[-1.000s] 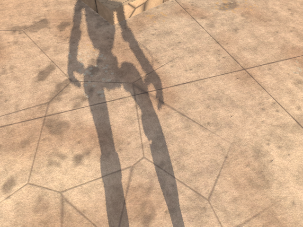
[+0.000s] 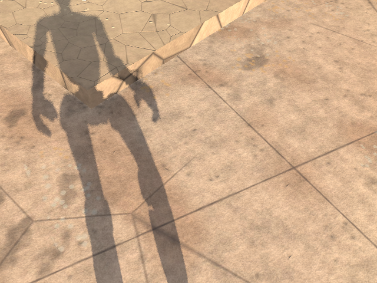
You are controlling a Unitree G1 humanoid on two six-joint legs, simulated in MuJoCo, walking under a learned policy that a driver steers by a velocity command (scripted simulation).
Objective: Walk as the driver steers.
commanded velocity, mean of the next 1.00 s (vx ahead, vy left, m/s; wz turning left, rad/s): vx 0.50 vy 0.00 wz -0.53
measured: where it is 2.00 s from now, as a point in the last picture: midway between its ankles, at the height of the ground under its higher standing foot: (271, 216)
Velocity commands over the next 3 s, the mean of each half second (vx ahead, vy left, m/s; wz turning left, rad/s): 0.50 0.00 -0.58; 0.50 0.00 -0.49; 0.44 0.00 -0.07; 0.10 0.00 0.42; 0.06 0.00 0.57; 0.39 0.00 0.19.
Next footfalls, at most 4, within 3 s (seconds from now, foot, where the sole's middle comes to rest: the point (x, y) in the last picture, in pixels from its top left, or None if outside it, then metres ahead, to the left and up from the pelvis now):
0.34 right None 0.30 -0.14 -0.78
0.88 left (216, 241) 0.65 -0.11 -0.78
1.38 right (294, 219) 0.76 -0.42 -0.78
1.92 left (252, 194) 0.86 -0.26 -0.78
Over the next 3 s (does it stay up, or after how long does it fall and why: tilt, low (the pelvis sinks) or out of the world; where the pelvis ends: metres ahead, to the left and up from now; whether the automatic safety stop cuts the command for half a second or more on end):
stays up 0.94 -0.28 0.00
